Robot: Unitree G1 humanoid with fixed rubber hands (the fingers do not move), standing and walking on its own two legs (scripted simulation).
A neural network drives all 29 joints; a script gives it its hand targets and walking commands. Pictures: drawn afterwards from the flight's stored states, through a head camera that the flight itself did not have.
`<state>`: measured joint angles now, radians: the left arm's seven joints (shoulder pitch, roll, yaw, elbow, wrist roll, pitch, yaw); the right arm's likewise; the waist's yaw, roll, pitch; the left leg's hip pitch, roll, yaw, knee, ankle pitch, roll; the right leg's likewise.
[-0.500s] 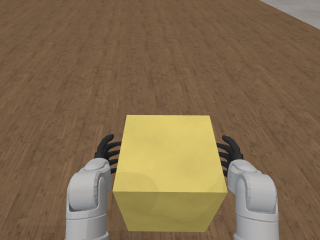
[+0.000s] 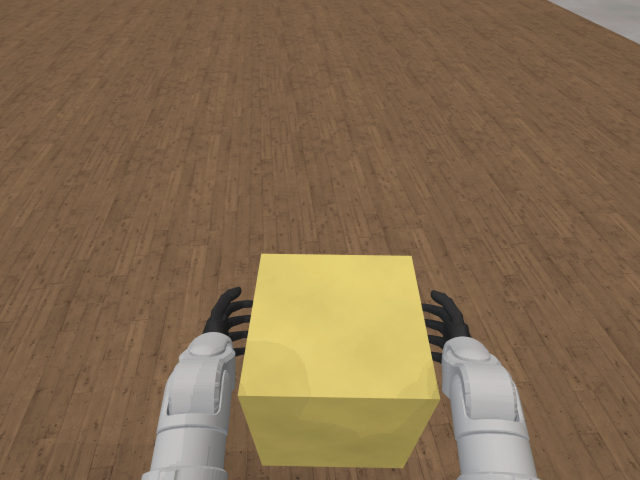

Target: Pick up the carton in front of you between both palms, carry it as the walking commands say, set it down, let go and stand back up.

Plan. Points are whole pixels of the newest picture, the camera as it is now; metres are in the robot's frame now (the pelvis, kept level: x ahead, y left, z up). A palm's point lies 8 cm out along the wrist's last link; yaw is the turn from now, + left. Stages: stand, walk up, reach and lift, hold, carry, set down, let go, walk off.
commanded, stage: carry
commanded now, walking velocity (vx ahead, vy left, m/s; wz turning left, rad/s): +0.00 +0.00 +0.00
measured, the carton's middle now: (334, 364) +0.30 +0.00 -0.05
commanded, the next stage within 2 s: hold in 1.06 s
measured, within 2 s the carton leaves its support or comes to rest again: neither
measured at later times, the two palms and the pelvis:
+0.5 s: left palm (215, 355) +0.26 +0.15 +0.04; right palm (461, 360) +0.26 -0.15 +0.04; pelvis -0.03 +0.00 +0.00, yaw +0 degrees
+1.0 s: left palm (215, 363) +0.25 +0.14 +0.04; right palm (466, 368) +0.25 -0.15 +0.04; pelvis -0.04 +0.00 +0.00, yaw +0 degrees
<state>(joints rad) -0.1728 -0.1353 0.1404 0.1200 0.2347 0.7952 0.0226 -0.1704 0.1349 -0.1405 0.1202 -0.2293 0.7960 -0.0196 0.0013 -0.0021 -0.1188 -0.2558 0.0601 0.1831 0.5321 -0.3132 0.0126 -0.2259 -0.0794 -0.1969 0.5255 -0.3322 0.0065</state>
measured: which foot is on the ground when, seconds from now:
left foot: down 0.00-1.00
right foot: down 0.00-1.00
